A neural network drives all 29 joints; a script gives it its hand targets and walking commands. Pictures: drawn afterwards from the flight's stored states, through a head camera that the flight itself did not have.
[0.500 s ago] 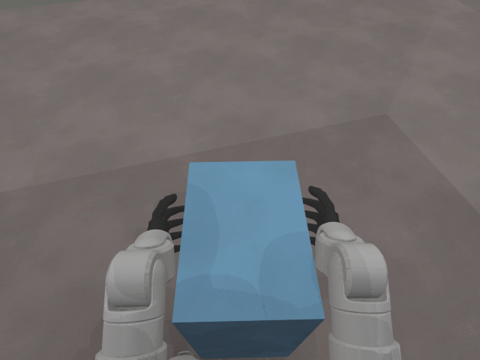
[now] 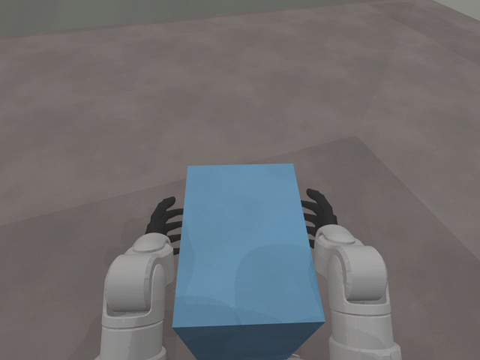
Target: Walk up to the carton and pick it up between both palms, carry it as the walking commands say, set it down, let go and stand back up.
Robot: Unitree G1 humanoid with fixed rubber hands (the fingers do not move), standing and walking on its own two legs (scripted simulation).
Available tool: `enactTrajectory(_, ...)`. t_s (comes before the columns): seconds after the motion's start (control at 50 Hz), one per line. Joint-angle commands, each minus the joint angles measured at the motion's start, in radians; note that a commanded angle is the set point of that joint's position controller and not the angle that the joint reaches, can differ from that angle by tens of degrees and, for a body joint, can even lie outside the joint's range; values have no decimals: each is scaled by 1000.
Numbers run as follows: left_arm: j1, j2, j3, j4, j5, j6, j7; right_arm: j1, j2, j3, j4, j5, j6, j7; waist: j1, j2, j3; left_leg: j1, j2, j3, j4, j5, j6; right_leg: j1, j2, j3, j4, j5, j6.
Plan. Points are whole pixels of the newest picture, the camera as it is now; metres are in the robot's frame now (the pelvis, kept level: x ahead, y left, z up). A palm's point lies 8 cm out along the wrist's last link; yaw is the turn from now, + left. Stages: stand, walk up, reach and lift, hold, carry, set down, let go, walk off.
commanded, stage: carry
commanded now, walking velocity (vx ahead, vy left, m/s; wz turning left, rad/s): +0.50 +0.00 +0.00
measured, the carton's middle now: (242, 272) +0.28 +0.00 +0.00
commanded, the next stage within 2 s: none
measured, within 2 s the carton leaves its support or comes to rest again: neither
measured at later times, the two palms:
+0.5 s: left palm (182, 108) +0.62 +0.12 +0.08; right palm (292, 103) +0.64 -0.13 +0.09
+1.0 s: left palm (200, 43) +0.97 +0.10 +0.07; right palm (281, 44) +0.98 -0.15 +0.08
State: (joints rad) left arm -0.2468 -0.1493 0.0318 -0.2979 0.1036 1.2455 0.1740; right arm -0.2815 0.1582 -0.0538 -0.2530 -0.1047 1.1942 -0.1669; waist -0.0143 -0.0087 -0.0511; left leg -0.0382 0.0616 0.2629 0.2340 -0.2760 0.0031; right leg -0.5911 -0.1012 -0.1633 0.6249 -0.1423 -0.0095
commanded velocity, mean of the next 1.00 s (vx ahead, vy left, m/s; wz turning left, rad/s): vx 0.50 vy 0.00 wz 0.00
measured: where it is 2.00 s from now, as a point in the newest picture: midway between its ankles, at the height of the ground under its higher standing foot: (229, 163)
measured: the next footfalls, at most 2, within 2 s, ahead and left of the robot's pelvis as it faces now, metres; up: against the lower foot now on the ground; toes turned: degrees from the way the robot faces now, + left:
right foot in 0.10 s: +0.26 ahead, -0.11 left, +0.00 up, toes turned -11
left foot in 0.56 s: +0.54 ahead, +0.10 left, +0.00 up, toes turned +14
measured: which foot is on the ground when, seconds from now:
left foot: down 0.00-0.10, up 0.12-0.54, down 0.56-1.00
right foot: up 0.00-0.08, down 0.10-0.58, up 0.60-0.96, down 0.98-1.00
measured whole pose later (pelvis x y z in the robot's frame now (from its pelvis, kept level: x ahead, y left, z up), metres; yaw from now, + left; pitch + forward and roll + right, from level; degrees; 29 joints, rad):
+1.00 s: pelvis +0.68 -0.03 -0.03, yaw +2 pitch +3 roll +0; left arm -0.28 -0.16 0.04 -0.26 0.11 1.25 0.16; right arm -0.30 0.16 -0.07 -0.25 -0.12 1.21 -0.17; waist -0.02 0.02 -0.08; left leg -0.03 0.12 0.20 0.53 -0.47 -0.05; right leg -0.48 -0.07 -0.24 0.51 -0.06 -0.06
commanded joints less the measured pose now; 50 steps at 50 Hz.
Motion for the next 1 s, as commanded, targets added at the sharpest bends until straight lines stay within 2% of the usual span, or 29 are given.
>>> enactTrajectory(0.0, -478, -1007, -653, -82, -413, -33, -272, -335, 1051, 621, -30, 400, 20, 280, -15, 172, -204, 205, 193, -80, 4, 497, 98, 31, 38, -59, -98, 76, -11)
enactTrajectory(0.06, -495, -1000, -641, -63, -410, -22, -280, -360, 1034, 630, -24, 403, 34, 281, 3, 148, -233, 121, 141, -10, 223, 631, 50, 299, 97, -133, -198, 72, -35)
enactTrajectory(0.08, -503, -1001, -635, -50, -407, -22, -282, -375, 1026, 639, -25, 404, 39, 282, 22, 97, -303, -26, 108, -5, 417, 576, 24, 529, 81, -92, -170, 25, -50)
enactTrajectory(0.1, -489, -985, -622, -25, -395, -19, -281, -398, 1011, 641, -19, 405, 47, 284, 43, -78, -361, -219, 51, -21, 676, 346, -12, 677, -114, 205, -270, -144, -93)
enactTrajectory(0.12, -470, -980, -599, 40, -386, -21, -285, -423, 1011, 648, -6, 405, 55, 282, 34, -332, -404, -554, -88, -95, 904, -150, -28, 903, -327, 622, -385, -77, -203)
enactTrajectory(0.14, -451, -1004, -582, 37, -400, -25, -289, -401, 1019, 655, -2, 401, 49, 282, 30, -254, -408, -633, -20, -225, 1020, -186, 4, 921, -329, 572, -387, 77, -209)
enactTrajectory(0.16, -474, -1043, -581, 34, -400, -35, -290, -427, 1044, 649, 0, 410, 36, 287, 28, -175, -399, -641, 12, -265, 1041, -163, 18, 879, -305, 476, -344, 245, -206)
enactTrajectory(0.18, -503, -1067, -586, 16, -401, -46, -288, -446, 1077, 648, -1, 417, 24, 290, 27, -75, -393, -623, 46, -283, 990, -114, 20, 821, -296, 400, -338, 294, -188)
enactTrajectory(0.2, -535, -1078, -597, -15, -410, -53, -288, -466, 1103, 649, -14, 427, 14, 288, 27, -45, -384, -589, 65, -282, 900, -79, 14, 756, -277, 329, -359, 272, -162)
enactTrajectory(0.22, -569, -1086, -598, -42, -426, -58, -290, -489, 1130, 658, -42, 435, 6, 280, 24, -59, -389, -547, 61, -264, 823, -58, 8, 712, -250, 262, -376, 229, -142)
enactTrajectory(0.26, -569, -1068, -599, -66, -445, -60, -291, -453, 1136, 655, -43, 421, 2, 259, 26, -97, -380, -524, 38, -216, 720, -38, 2, 690, -227, 204, -416, 162, -148)
enactTrajectory(0.32, -518, -1031, -597, -68, -442, -56, -292, -391, 1115, 648, -31, 391, 1, 241, 28, -133, -328, -552, 33, -160, 551, 51, -3, 721, -193, 118, -442, 202, -152)
enactTrajectory(0.4, -476, -1005, -600, -68, -424, -46, -294, -364, 1093, 643, -16, 382, 10, 240, 35, -136, -259, -508, 5, -96, 352, 154, 0, 724, -153, 24, -421, 326, -133)
enactTrajectory(0.46, -465, -993, -601, -60, -410, -38, -292, -372, 1068, 634, -5, 386, 25, 248, 45, -131, -216, -453, -8, -54, 251, 212, 4, 716, -136, -14, -378, 348, -114)
enactTrajectory(0.52, -482, -982, -603, -40, -399, -25, -288, -364, 1057, 623, 26, 385, 36, 259, 15, -76, -275, -130, -46, 17, 151, 188, 40, 573, -78, -74, -141, 399, -54)
enactTrajectory(0.54, -502, -976, -607, -44, -399, -20, -290, -353, 1054, 621, 28, 382, 34, 261, -13, -29, -345, 71, 36, -100, 165, 124, 71, 416, -50, -72, 36, 303, -26)
enactTrajectory(0.56, -513, -972, -614, -55, -414, -8, -292, -310, 1044, 599, 58, 371, 28, 259, -26, 247, -450, 315, 283, -508, 84, 54, 204, 135, 43, -49, 358, 84, 24)
enactTrajectory(0.58, -530, -976, -625, -70, -421, -11, -291, -321, 1063, 599, 63, 381, 20, 258, -9, 335, -433, 422, 381, -703, 8, 224, 273, -107, 117, 37, 537, -345, 11)
enactTrajectory(0.6, -538, -988, -621, -46, -416, -17, -289, -356, 1082, 609, 42, 394, 14, 259, -4, 235, -437, 390, 375, -607, 58, 368, 267, -137, 47, 133, 618, -363, -2)
enactTrajectory(0.62, -539, -1007, -621, -47, -426, -27, -291, -357, 1095, 610, 39, 389, 12, 259, -7, 130, -438, 337, 355, -534, 77, 429, 243, -132, 5, 160, 604, -337, -8)
enactTrajectory(0.64, -559, -1032, -631, -59, -438, -36, -293, -388, 1104, 611, 13, 393, 6, 261, -5, 72, -411, 279, 335, -462, 56, 388, 204, -121, -31, 165, 528, -295, -10)
enactTrajectory(0.66, -566, -1040, -638, -75, -443, -45, -291, -409, 1115, 616, -8, 407, -1, 264, -6, 76, -388, 230, 313, -397, 19, 318, 175, -95, -45, 153, 436, -267, -7)
enactTrajectory(0.7, -546, -1041, -639, -81, -442, -57, -282, -411, 1113, 618, -31, 418, -8, 265, -10, 116, -371, 181, 281, -316, -28, 268, 163, -46, -23, 98, 334, -219, 3)
enactTrajectory(0.78, -499, -1032, -649, -98, -429, -59, -266, -365, 1094, 623, -34, 411, -5, 272, -10, 150, -303, 168, 214, -167, -38, 337, 130, -23, 2, 12, 93, -89, 14)
enactTrajectory(0.88, -485, -1008, -650, -79, -417, -38, -275, -336, 1058, 626, -24, 399, 15, 278, -18, 173, -223, 147, 187, -94, 10, 403, 97, 89, 38, -55, -110, 64, -2)
enactTrajectory(0.92, -492, -999, -641, -60, -413, -30, -281, -359, 1045, 633, -19, 402, 25, 280, -8, 152, -229, 111, 163, -56, 124, 448, 68, 225, 58, -99, -181, 73, -15)
enactTrajectory(0.94, -502, -999, -637, -51, -411, -27, -284, -364, 1041, 640, -14, 404, 31, 281, 1, 120, -262, 38, 129, -27, 256, 484, 44, 381, 82, -121, -195, 41, -27)
enactTrajectory(0.96, -506, -1000, -627, -34, -405, -26, -285, -392, 1032, 649, -14, 408, 37, 284, 24, 51, -323, -111, 104, -27, 461, 422, 17, 582, 21, -21, -185, -18, -44)
enactTrajectory(0.98, -493, -972, -608, 8, -385, -26, -284, -409, 1023, 645, 14, 406, 48, 285, 37, -190, -367, -327, 8, -37, 734, 175, -20, 699, -211, 381, -350, -194, -111)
